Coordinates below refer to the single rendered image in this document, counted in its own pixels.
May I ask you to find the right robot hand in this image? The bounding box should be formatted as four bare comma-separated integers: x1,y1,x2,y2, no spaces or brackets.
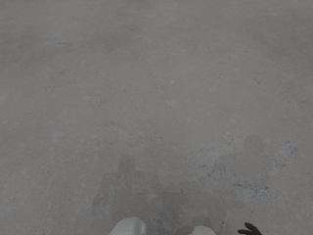
238,222,262,235

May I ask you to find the left robot thigh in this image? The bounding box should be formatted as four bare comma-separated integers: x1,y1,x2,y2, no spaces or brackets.
109,217,147,235

